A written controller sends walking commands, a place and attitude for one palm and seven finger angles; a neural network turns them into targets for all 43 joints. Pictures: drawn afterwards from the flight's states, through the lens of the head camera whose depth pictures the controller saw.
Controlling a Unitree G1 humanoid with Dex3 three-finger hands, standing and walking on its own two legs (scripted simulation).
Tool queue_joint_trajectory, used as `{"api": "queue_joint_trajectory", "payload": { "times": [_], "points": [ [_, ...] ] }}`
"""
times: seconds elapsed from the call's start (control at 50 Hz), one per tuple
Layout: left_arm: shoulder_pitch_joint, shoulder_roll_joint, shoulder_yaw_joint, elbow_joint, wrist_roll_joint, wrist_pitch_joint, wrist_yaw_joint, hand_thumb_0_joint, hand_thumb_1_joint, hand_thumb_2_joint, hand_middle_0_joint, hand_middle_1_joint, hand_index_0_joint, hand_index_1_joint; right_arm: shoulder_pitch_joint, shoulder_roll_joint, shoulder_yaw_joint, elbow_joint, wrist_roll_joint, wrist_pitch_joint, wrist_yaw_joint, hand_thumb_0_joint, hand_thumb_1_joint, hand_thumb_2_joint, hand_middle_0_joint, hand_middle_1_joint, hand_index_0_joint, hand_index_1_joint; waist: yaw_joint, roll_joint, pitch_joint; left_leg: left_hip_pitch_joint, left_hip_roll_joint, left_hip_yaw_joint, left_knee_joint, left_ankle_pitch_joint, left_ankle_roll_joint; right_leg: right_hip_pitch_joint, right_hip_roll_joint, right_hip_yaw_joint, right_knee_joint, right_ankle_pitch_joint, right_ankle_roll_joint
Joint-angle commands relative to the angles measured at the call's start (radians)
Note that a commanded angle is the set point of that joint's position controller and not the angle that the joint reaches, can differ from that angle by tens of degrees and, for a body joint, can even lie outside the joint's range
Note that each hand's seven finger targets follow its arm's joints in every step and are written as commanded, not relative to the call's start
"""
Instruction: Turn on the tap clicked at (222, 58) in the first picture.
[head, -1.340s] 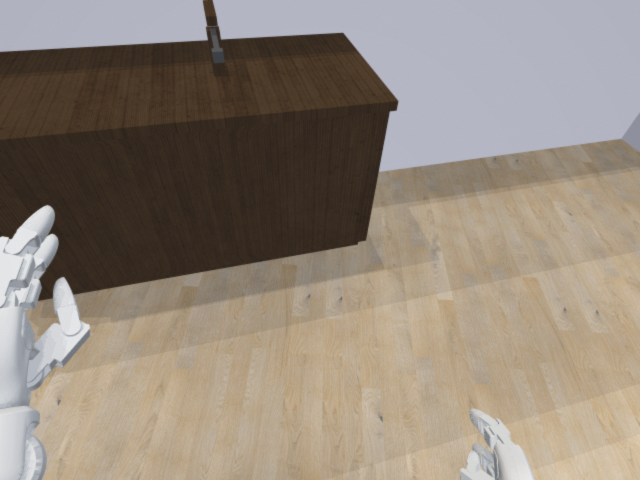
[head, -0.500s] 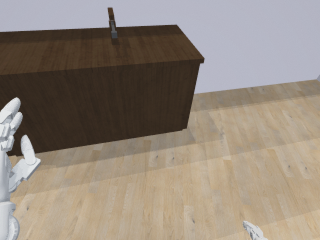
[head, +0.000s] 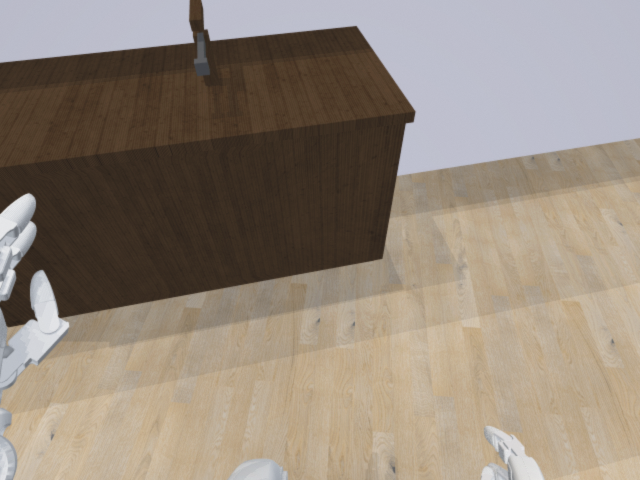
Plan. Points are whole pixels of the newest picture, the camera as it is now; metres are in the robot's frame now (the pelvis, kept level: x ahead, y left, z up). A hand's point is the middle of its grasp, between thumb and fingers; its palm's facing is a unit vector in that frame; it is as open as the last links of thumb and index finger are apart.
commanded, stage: walk to a spot facing it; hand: left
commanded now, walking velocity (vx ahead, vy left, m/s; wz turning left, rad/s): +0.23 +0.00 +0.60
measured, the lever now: (202, 66) +0.91 +0.30 +0.07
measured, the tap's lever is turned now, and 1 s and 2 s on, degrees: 0 0 0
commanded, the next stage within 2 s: turn to face it in 0.10 s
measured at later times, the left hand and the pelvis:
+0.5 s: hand (39, 223) +0.32 +0.29 +0.20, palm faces +0.50 -0.80 -0.33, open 7.4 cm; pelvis +0.11 +0.03 +0.01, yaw +5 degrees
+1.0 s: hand (158, 196) +0.36 +0.19 +0.20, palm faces +0.28 -0.85 -0.46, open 7.4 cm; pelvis +0.12 -0.02 +0.01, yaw -5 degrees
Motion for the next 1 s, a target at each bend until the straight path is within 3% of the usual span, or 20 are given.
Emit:
{"api": "queue_joint_trajectory", "payload": {
  "times": [0.0, 0.06, 0.18, 0.24, 0.26, 0.28, 0.3, 0.32, 0.38, 0.44, 0.54, 0.62, 0.64, 0.68, 0.7, 0.72, 0.74, 0.82, 0.94, 0.98],
  "points": [
    [-0.055, 0.186, 0.115, -0.250, -0.001, -0.067, 0.028, 0.000, 0.900, 0.900, -0.200, -0.300, -0.200, -0.300, -0.099, -0.074, -0.015, -0.182, -0.003, -0.041, -0.004, 0.000, -0.900, -0.900, 0.200, 0.300, 0.200, 0.300, 0.010, -0.104, -0.066, -0.143, 0.091, -0.015, -0.070, 0.115, -0.019, 0.086, -0.316, 0.222, -0.361, 0.166, -0.060],
    [-0.075, 0.189, 0.110, -0.287, -0.003, -0.055, 0.046, 0.000, 0.900, 0.900, -0.200, -0.300, -0.200, -0.300, -0.090, -0.075, -0.023, -0.202, -0.005, -0.052, -0.014, 0.000, -0.900, -0.900, 0.200, 0.300, 0.200, 0.300, 0.019, -0.133, -0.068, -0.076, 0.096, 0.062, -0.288, 0.152, -0.015, 0.105, -0.309, 0.116, -0.335, 0.278, -0.044],
    [-0.010, 0.175, 0.128, -0.309, -0.010, -0.024, 0.079, 0.000, 0.900, 0.900, -0.200, -0.300, -0.200, -0.300, -0.067, -0.051, -0.028, -0.259, -0.003, -0.054, -0.024, 0.000, -0.900, -0.900, 0.200, 0.300, 0.200, 0.300, 0.055, -0.193, -0.109, 0.008, 0.031, 0.187, -0.588, 0.134, -0.008, 0.235, -0.307, 0.078, -0.217, 0.570, -0.040],
    [-0.044, 0.156, 0.104, -0.338, -0.017, -0.022, 0.089, 0.000, 0.900, 0.900, -0.200, -0.300, -0.200, -0.300, -0.037, -0.055, -0.032, -0.258, 0.003, -0.053, -0.040, 0.000, -0.900, -0.900, 0.200, 0.300, 0.200, 0.300, 0.011, -0.126, -0.208, 0.290, -0.039, 0.227, -0.831, 0.291, 0.004, 0.210, -0.231, 0.043, 0.007, 0.661, 0.012],
    [-0.091, 0.164, 0.096, -0.396, -0.020, -0.035, 0.090, 0.000, 0.900, 0.900, -0.200, -0.300, -0.200, -0.300, -0.035, -0.068, -0.035, -0.270, 0.005, -0.054, -0.045, 0.000, -0.900, -0.900, 0.200, 0.300, 0.200, 0.300, -0.009, -0.032, -0.270, 0.446, -0.003, 0.169, -0.884, 0.400, 0.020, 0.153, -0.180, 0.022, 0.168, 0.565, 0.050],
    [-0.093, 0.167, 0.106, -0.402, -0.025, -0.048, 0.090, 0.000, 0.900, 0.900, -0.200, -0.300, -0.200, -0.300, -0.050, -0.089, -0.038, -0.271, 0.002, -0.056, -0.044, 0.000, -0.900, -0.900, 0.200, 0.300, 0.200, 0.300, 0.010, 0.171, -0.310, 0.617, 0.208, -0.100, -0.876, 0.696, 0.120, -0.053, -0.062, 0.031, 0.369, 0.084, 0.094],
    [-0.121, 0.181, 0.103, -0.397, -0.024, -0.062, 0.092, 0.000, 0.900, 0.900, -0.200, -0.300, -0.200, -0.300, -0.039, -0.091, -0.029, -0.267, 0.005, -0.061, -0.032, 0.000, -0.900, -0.900, 0.200, 0.300, 0.200, 0.300, 0.028, 0.257, -0.323, 0.692, 0.398, -0.348, -0.888, 1.001, 0.237, -0.222, 0.001, 0.132, 0.539, -0.347, 0.087],
    [-0.166, 0.210, 0.098, -0.346, -0.009, -0.062, 0.088, 0.000, 0.900, 0.900, -0.200, -0.300, -0.200, -0.300, -0.041, -0.093, -0.025, -0.256, 0.006, -0.065, -0.013, 0.000, -0.900, -0.900, 0.200, 0.300, 0.200, 0.300, 0.020, 0.152, -0.260, 0.620, 0.408, -0.347, -0.918, 0.936, 0.249, -0.271, 0.004, 0.211, 0.609, -0.349, 0.075],
    [-0.153, 0.196, 0.109, -0.367, -0.012, -0.042, 0.068, 0.000, 0.900, 0.900, -0.200, -0.300, -0.200, -0.300, -0.070, -0.096, -0.032, -0.228, 0.003, -0.079, 0.000, 0.000, -0.900, -0.900, 0.200, 0.300, 0.200, 0.300, 0.021, 0.169, -0.210, 0.493, 0.354, -0.166, -0.938, 0.741, 0.212, -0.252, -0.052, 0.225, 0.501, -0.209, 0.092],
    [-0.089, 0.170, 0.093, -0.434, -0.022, -0.036, 0.053, 0.000, 0.900, 0.900, -0.200, -0.300, -0.200, -0.300, -0.073, -0.095, -0.024, -0.238, -0.002, -0.103, 0.022, 0.000, -0.900, -0.900, 0.200, 0.300, 0.200, 0.300, 0.036, 0.250, -0.201, 0.378, 0.260, 0.044, -0.957, 0.643, 0.122, -0.119, -0.020, 0.144, 0.295, -0.066, 0.097],
    [-0.037, 0.153, 0.105, -0.290, -0.032, -0.011, 0.045, 0.000, 0.900, 0.900, -0.200, -0.300, -0.200, -0.300, -0.056, -0.089, -0.014, -0.246, 0.000, -0.118, 0.023, 0.000, -0.900, -0.900, 0.200, 0.300, 0.200, 0.300, 0.021, 0.210, -0.162, 0.313, 0.308, 0.073, -0.964, 0.554, 0.090, -0.030, 0.023, 0.086, 0.093, -0.021, 0.116],
    [-0.088, 0.129, 0.086, -0.184, -0.027, 0.006, 0.037, 0.000, 0.900, 0.900, -0.200, -0.300, -0.200, -0.300, -0.051, -0.090, -0.020, -0.238, 0.012, -0.112, 0.014, 0.000, -0.900, -0.900, 0.200, 0.300, 0.200, 0.300, 0.032, 0.141, -0.150, 0.293, 0.285, 0.120, -0.825, 0.403, 0.039, 0.061, 0.037, 0.081, -0.098, 0.074, 0.112],
    [-0.111, 0.129, 0.073, -0.173, -0.019, 0.010, 0.035, 0.000, 0.900, 0.900, -0.200, -0.300, -0.200, -0.300, -0.053, -0.086, -0.019, -0.241, 0.016, -0.109, 0.012, 0.000, -0.900, -0.900, 0.200, 0.300, 0.200, 0.300, 0.029, 0.088, -0.145, 0.268, 0.248, 0.142, -0.762, 0.323, 0.020, 0.089, 0.016, 0.116, -0.163, 0.180, 0.102],
    [-0.154, 0.182, 0.080, -0.174, -0.004, 0.005, 0.043, 0.000, 0.900, 0.900, -0.200, -0.300, -0.200, -0.300, -0.054, -0.052, -0.006, -0.251, 0.016, -0.104, 0.008, 0.000, -0.900, -0.900, 0.200, 0.300, 0.200, 0.300, 0.010, -0.212, -0.175, 0.094, 0.065, 0.155, -0.497, -0.022, -0.040, 0.181, -0.212, 0.465, -0.224, 0.718, -0.010],
    [-0.153, 0.182, 0.092, -0.152, -0.008, 0.014, 0.047, 0.000, 0.900, 0.900, -0.200, -0.300, -0.200, -0.300, -0.080, -0.053, -0.004, -0.251, 0.016, -0.107, 0.006, 0.000, -0.900, -0.900, 0.200, 0.300, 0.200, 0.300, 0.035, -0.294, -0.180, 0.034, 0.019, 0.085, -0.349, -0.168, -0.045, 0.176, -0.285, 0.550, -0.254, 0.829, -0.065],
    [-0.151, 0.169, 0.073, -0.179, -0.015, 0.015, 0.043, 0.000, 0.900, 0.900, -0.200, -0.300, -0.200, -0.300, -0.069, -0.078, -0.025, -0.242, 0.020, -0.102, 0.008, 0.000, -0.900, -0.900, 0.200, 0.300, 0.200, 0.300, 0.034, -0.333, -0.211, 0.034, 0.013, 0.025, -0.238, -0.145, -0.042, 0.188, -0.279, 0.558, -0.267, 0.760, -0.049],
    [-0.144, 0.201, 0.107, -0.202, -0.011, 0.010, 0.049, 0.000, 0.900, 0.900, -0.200, -0.300, -0.200, -0.300, -0.093, -0.069, -0.017, -0.242, 0.020, -0.093, 0.007, 0.000, -0.900, -0.900, 0.200, 0.300, 0.200, 0.300, 0.034, -0.269, -0.215, 0.001, 0.026, -0.012, -0.191, -0.110, -0.044, 0.194, -0.273, 0.544, -0.250, 0.692, -0.050],
    [-0.020, 0.209, 0.151, -0.277, -0.018, -0.031, 0.068, 0.000, 0.900, 0.900, -0.200, -0.300, -0.200, -0.300, -0.098, -0.059, -0.002, -0.225, 0.012, -0.064, -0.001, 0.000, -0.900, -0.900, 0.200, 0.300, 0.200, 0.300, 0.025, -0.114, -0.268, -0.011, 0.006, -0.005, -0.252, -0.015, -0.045, 0.256, -0.210, 0.394, -0.213, 0.679, -0.073],
    [0.085, 0.208, 0.181, -0.298, -0.033, -0.048, 0.070, 0.000, 0.900, 0.900, -0.200, -0.300, -0.200, -0.300, -0.090, -0.084, -0.026, -0.252, 0.012, -0.062, -0.004, 0.000, -0.900, -0.900, 0.200, 0.300, 0.200, 0.300, 0.043, -0.095, -0.275, 0.094, -0.008, 0.021, -0.597, -0.026, -0.024, 0.248, -0.201, 0.462, -0.257, 0.479, -0.090],
    [0.082, 0.192, 0.164, -0.271, -0.027, -0.045, 0.071, 0.000, 0.900, 0.900, -0.200, -0.300, -0.200, -0.300, -0.058, -0.089, -0.020, -0.247, 0.014, -0.056, -0.001, 0.000, -0.900, -0.900, 0.200, 0.300, 0.200, 0.300, 0.031, -0.096, -0.283, 0.166, -0.022, 0.037, -0.732, 0.031, -0.012, 0.215, -0.170, 0.458, -0.291, 0.274, -0.066]
  ]
}}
